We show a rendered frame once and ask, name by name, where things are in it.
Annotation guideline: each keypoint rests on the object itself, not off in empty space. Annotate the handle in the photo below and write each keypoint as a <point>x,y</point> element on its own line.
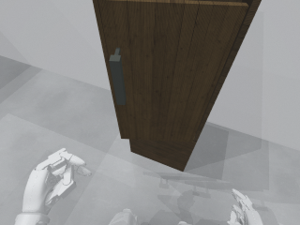
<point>116,67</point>

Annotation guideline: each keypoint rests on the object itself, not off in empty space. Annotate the robot left forearm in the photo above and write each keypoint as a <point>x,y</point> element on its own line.
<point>32,218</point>

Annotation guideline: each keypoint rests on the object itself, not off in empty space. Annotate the left robot hand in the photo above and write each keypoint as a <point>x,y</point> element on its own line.
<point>37,197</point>

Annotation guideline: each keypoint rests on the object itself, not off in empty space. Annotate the cupboard door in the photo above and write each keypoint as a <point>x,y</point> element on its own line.
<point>172,53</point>

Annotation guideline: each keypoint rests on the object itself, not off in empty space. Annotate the right robot hand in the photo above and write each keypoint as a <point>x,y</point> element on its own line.
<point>246,214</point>

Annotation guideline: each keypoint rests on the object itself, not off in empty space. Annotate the robot left thigh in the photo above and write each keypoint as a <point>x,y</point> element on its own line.
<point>124,218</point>

